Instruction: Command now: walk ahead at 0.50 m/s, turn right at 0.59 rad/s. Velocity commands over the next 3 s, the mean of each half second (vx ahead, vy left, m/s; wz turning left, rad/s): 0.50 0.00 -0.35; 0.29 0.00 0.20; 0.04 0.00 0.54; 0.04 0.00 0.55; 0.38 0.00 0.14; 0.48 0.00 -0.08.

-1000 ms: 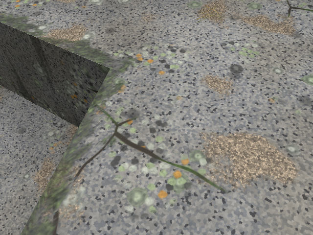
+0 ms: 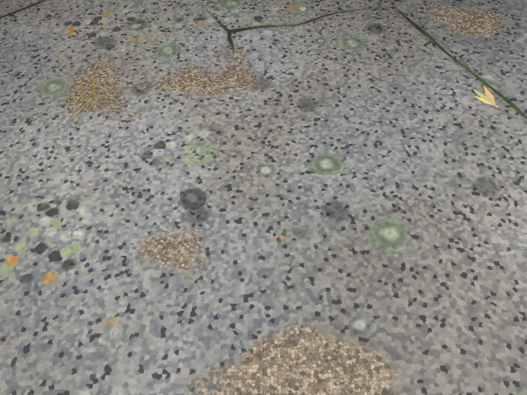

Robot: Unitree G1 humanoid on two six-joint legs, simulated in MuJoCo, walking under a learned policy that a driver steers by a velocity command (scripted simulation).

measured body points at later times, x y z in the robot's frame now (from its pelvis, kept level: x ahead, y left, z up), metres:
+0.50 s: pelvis +0.28 +0.05 +0.00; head +0.31 +0.06 +0.45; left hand +0.45 +0.29 -0.11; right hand +0.30 -0.23 -0.12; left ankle +0.30 +0.14 -0.74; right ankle +0.28 -0.10 -0.67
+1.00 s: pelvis +0.47 -0.03 -0.01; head +0.51 -0.04 +0.44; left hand +0.63 +0.23 -0.10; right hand +0.56 -0.32 -0.13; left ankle +0.49 +0.11 -0.68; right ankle +0.53 -0.14 -0.74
